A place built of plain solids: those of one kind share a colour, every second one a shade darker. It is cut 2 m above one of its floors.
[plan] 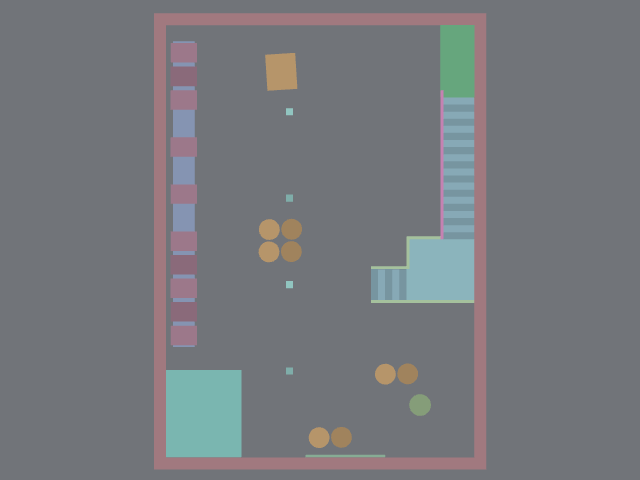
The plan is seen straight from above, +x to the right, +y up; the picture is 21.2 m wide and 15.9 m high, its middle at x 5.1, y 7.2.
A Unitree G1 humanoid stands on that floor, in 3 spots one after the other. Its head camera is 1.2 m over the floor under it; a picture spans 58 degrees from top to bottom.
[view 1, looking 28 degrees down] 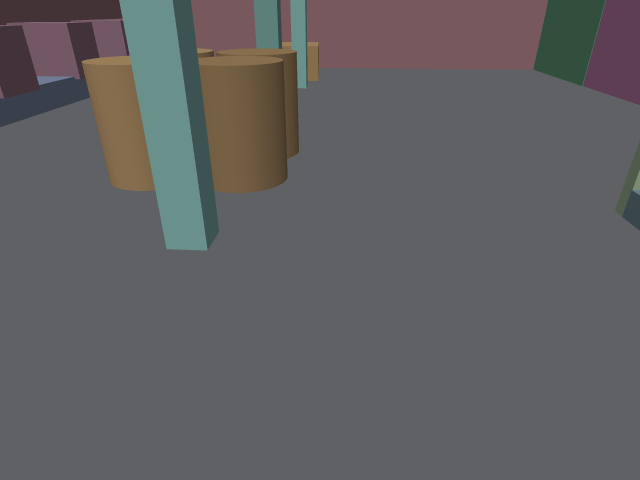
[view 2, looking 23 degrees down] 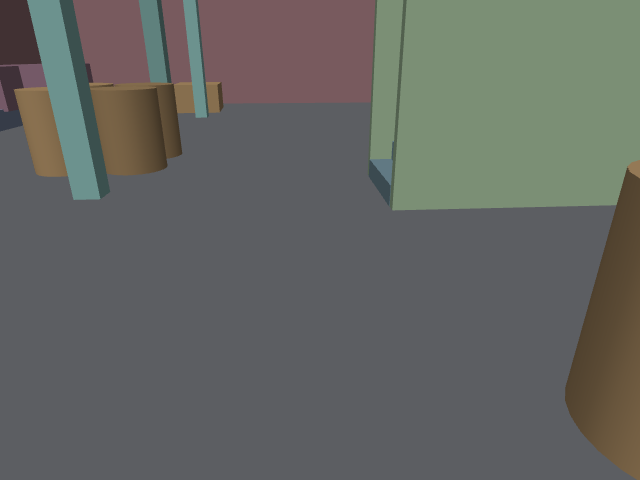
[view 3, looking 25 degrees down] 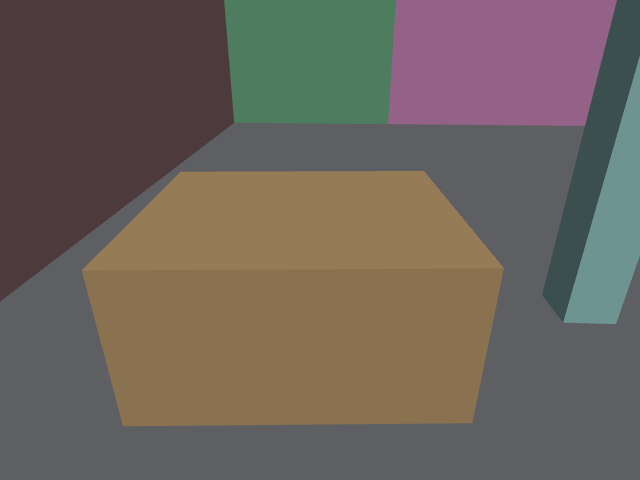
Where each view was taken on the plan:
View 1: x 4.99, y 3.52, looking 94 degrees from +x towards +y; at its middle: ground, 2.56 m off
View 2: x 5.94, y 1.70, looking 86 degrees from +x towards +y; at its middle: ground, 3.07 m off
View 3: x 2.25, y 12.61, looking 3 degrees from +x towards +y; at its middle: load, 1.40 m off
